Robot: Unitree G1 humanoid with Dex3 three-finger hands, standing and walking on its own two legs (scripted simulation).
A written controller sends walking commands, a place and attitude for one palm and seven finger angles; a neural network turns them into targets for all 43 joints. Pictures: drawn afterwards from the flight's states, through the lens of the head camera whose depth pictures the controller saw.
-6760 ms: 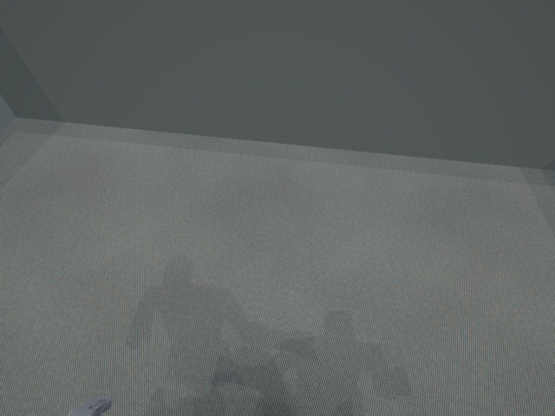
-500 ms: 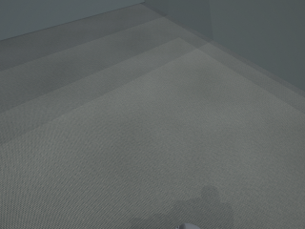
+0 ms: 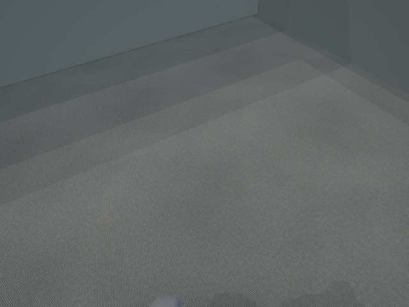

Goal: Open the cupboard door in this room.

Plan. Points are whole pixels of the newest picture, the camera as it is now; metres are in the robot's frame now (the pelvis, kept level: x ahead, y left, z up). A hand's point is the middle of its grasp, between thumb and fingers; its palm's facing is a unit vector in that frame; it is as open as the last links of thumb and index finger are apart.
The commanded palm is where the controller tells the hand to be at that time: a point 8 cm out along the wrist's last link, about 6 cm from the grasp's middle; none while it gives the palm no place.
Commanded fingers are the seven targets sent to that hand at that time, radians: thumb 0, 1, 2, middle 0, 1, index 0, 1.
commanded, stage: turn or walk to find it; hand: left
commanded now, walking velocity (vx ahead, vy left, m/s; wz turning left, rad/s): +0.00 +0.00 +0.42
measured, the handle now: out of the picture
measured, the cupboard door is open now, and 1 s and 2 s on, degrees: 0 0 0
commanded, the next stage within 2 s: none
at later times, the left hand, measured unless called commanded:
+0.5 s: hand out of the picture -0.01 +0.26 -0.17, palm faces +0.24 -0.93 -0.26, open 7.4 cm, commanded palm none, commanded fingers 0.00 0.90 0.90 -0.20 -0.30 -0.20 -0.30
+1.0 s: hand out of the picture -0.10 +0.19 -0.16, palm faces +0.45 -0.85 -0.26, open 7.4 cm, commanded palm none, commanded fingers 0.00 0.90 0.90 -0.20 -0.30 -0.20 -0.30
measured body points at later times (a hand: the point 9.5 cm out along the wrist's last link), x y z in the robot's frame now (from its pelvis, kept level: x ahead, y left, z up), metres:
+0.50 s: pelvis -0.03 +0.04 +0.00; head -0.01 +0.04 +0.45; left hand -0.02 +0.31 -0.15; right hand +0.10 -0.18 -0.15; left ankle -0.04 +0.15 -0.74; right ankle -0.01 -0.09 -0.69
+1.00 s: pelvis -0.05 -0.01 +0.00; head -0.02 -0.01 +0.45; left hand -0.12 +0.23 -0.14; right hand +0.10 -0.22 -0.16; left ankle -0.14 +0.12 -0.69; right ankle +0.00 -0.08 -0.74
